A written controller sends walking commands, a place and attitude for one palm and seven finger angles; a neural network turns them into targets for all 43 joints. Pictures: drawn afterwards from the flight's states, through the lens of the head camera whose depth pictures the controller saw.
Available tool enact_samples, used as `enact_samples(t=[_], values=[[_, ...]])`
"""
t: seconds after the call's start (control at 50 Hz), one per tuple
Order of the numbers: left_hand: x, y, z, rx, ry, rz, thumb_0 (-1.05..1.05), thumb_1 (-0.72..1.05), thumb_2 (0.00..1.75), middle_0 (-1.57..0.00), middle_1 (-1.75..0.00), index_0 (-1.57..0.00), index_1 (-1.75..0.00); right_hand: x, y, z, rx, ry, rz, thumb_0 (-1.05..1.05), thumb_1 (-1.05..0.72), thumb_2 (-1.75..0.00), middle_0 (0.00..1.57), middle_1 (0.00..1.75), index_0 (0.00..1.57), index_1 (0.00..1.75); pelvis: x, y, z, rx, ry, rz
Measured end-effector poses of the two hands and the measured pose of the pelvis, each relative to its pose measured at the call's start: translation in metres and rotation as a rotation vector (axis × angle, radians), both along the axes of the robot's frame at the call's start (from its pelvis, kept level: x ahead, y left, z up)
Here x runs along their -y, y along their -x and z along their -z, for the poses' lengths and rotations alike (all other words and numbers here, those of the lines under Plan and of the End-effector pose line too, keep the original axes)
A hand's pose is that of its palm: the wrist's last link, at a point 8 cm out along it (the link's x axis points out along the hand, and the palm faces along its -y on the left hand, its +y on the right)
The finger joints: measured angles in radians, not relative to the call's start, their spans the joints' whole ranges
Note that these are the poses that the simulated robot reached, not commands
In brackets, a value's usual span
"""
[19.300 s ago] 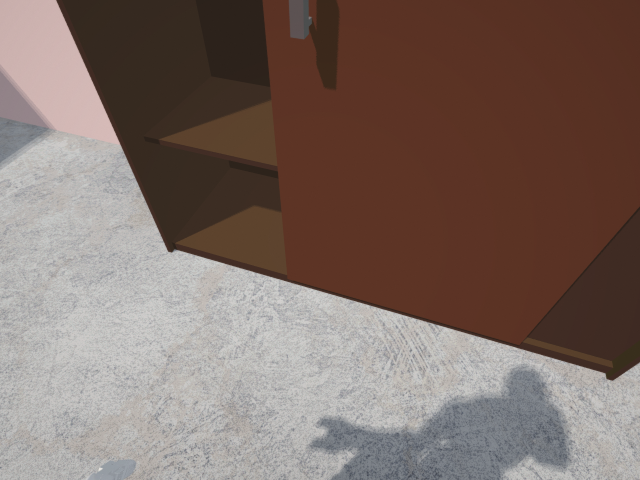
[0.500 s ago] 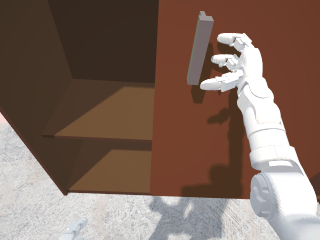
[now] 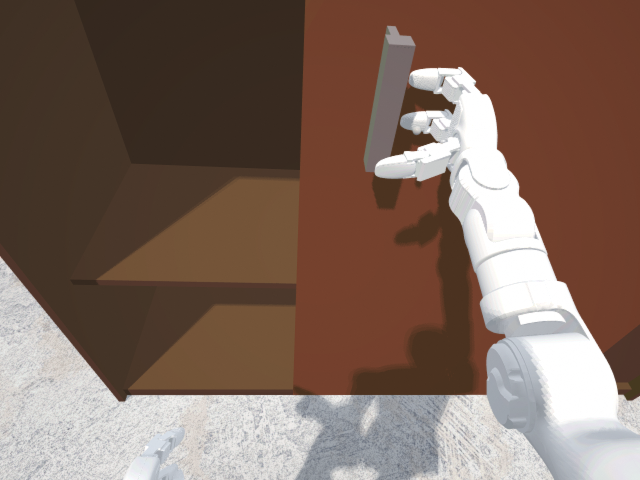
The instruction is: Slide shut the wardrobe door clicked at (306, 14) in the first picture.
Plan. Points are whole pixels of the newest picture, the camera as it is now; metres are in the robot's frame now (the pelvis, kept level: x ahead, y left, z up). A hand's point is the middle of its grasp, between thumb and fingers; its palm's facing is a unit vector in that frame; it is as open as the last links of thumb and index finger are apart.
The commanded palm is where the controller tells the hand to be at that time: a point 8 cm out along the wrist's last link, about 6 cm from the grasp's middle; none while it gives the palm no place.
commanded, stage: slide the fingers in behind the handle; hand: right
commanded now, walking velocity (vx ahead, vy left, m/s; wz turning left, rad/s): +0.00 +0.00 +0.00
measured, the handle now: (383, 101) +0.49 -0.04 +0.26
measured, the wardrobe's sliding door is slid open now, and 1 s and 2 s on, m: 0.51 0.51 0.51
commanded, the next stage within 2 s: grip the handle and tug to test in 1.66 s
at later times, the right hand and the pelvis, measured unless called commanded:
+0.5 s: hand (385, 133) +0.44 -0.04 +0.24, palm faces -0.09 +1.00 +0.00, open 14.0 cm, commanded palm +0.43 -0.09 +0.23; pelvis -0.01 +0.00 +0.00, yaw +1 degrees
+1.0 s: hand (375, 133) +0.43 -0.02 +0.25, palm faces -0.08 +1.00 +0.01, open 14.0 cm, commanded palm +0.41 -0.08 +0.23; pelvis +0.00 +0.01 +0.00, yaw +3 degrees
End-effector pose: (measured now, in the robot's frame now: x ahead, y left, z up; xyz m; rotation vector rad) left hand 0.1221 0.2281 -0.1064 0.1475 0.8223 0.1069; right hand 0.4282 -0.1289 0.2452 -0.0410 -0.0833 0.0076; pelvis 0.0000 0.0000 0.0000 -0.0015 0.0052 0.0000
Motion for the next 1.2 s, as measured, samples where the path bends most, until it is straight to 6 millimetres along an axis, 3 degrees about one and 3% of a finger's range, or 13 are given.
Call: enact_samples(t=[0.2, 0.36, 0.42, 0.5, 0.84, 1.2], values=[[-0.007, 0.023, 0.004, -0.037, -0.006, -0.034, 0.01, 0.90, 0.90, -0.20, -0.30, -0.20, -0.30, -0.007, 0.003, 0.002, 0.004, -0.014, -0.023, -0.01, 0.51, -0.30, 0.28, 1.29, 0.31, 1.21, -0.001, 0.003, -0.001, 0.006, 0.000, -0.008], [-0.009, 0.028, 0.003, -0.029, -0.002, -0.048, 0.01, 0.90, 0.90, -0.20, -0.30, -0.20, -0.30, -0.010, 0.005, 0.003, 0.010, -0.016, -0.017, -0.02, 0.51, -0.30, 0.27, 1.27, 0.30, 1.20, -0.001, 0.006, -0.001, 0.008, 0.000, -0.016], [-0.008, 0.027, 0.003, -0.022, 0.000, -0.047, 0.01, 0.90, 0.90, -0.20, -0.30, -0.20, -0.30, -0.015, 0.005, 0.003, 0.008, -0.011, -0.032, -0.02, 0.51, -0.30, 0.27, 1.27, 0.30, 1.20, -0.001, 0.006, -0.001, 0.007, 0.000, -0.016], [-0.007, 0.024, 0.002, -0.010, 0.004, -0.051, 0.01, 0.90, 0.90, -0.20, -0.30, -0.20, -0.30, -0.036, 0.004, 0.004, 0.004, -0.037, -0.087, -0.02, 0.51, -0.30, 0.28, 1.24, 0.30, 1.20, 0.000, 0.005, -0.001, 0.003, 0.001, -0.024], [-0.011, 0.011, -0.006, 0.014, 0.024, -0.086, 0.01, 0.90, 0.90, -0.20, -0.30, -0.20, -0.30, -0.052, 0.008, 0.000, 0.022, -0.057, -0.088, -0.01, 0.51, -0.30, 0.30, 1.21, 0.30, 1.20, -0.003, -0.002, -0.003, 0.012, 0.000, -0.053], [-0.012, -0.010, -0.012, 0.033, 0.029, -0.066, 0.01, 0.90, 0.90, -0.19, -0.30, -0.20, -0.30, -0.053, 0.020, -0.001, 0.010, -0.053, -0.061, -0.01, 0.51, -0.30, 0.30, 1.20, 0.25, 1.19, -0.007, -0.004, -0.004, 0.028, -0.002, -0.043]])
